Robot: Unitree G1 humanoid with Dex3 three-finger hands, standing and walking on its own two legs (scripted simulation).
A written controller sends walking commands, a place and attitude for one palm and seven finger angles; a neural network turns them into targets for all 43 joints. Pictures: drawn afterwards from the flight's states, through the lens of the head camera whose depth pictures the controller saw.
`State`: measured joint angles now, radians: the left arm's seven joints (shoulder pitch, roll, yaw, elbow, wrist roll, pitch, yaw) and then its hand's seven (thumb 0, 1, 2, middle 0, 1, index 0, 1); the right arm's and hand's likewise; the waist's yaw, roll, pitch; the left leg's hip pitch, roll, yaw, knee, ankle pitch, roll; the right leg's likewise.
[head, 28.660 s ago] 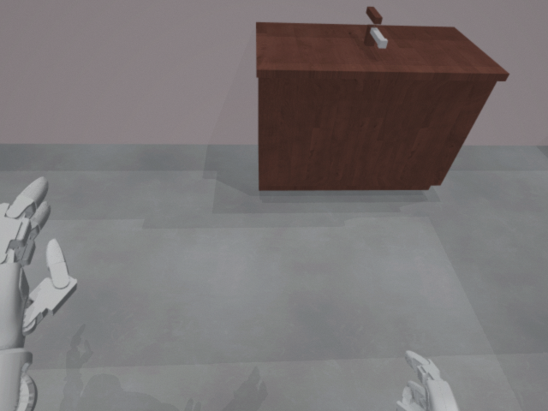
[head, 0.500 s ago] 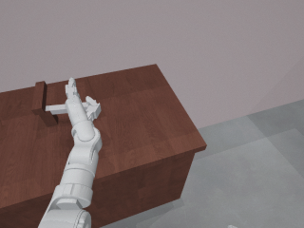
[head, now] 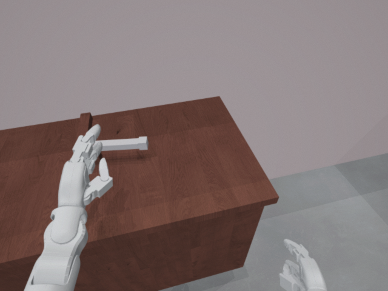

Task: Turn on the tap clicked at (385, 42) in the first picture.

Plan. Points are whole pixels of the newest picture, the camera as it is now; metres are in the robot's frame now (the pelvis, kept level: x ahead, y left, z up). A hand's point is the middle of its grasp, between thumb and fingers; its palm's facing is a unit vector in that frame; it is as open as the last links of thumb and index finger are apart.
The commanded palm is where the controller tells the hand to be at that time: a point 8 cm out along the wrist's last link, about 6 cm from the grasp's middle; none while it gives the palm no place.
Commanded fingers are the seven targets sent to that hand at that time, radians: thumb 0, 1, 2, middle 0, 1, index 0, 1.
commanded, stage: draw the hand back beside the body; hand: left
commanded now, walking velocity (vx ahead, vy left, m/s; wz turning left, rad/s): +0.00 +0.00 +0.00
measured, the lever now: (143, 143) +0.51 +0.20 +0.00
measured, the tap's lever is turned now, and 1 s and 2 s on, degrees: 80 80 80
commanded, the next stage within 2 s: step back with the hand held close in 0.78 s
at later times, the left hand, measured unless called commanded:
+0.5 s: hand (55, 208) +0.20 +0.24 +0.16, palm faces +0.38 -0.85 -0.36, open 7.5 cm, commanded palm +0.15 +0.28 +0.17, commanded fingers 0.00 0.90 0.90 -0.20 -0.30 -0.20 -0.30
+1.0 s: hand (35, 207) +0.19 +0.25 +0.17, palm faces +0.43 -0.83 -0.37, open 7.5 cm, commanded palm +0.14 +0.28 +0.17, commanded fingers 0.00 0.90 0.90 -0.20 -0.30 -0.20 -0.30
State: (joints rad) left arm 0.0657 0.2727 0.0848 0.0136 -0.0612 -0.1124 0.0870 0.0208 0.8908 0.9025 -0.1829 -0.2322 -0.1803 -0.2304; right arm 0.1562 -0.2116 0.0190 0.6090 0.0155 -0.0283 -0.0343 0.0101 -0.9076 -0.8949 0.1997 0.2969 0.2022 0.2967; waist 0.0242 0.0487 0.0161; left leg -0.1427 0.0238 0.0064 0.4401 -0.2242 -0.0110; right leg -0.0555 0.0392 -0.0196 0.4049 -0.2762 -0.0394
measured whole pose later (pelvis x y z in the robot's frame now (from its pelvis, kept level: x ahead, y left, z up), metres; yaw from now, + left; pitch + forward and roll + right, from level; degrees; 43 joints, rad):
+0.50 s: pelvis +0.00 +0.00 +0.00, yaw +1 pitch -5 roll -1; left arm 0.43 0.34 0.24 -0.37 -0.07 -0.12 0.09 0.02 0.89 0.90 -0.21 -0.30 -0.20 -0.30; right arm 0.19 -0.23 0.00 0.65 0.00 -0.07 -0.05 0.01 -0.91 -0.89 0.20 0.30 0.20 0.30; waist 0.06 0.07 0.02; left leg -0.14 0.02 -0.01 0.45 -0.23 -0.01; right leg -0.03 0.04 -0.03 0.39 -0.27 -0.04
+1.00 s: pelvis -0.02 +0.00 +0.00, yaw +0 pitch -4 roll -1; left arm 0.38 0.36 0.31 -0.37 -0.08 -0.16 0.10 0.02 0.88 0.90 -0.21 -0.30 -0.21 -0.30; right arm 0.16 -0.22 0.02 0.63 0.01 -0.09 -0.07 0.01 -0.91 -0.89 0.20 0.30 0.20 0.30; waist 0.07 0.08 0.03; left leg -0.19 0.04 -0.01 0.49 -0.23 0.00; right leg -0.07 0.06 -0.03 0.40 -0.25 -0.04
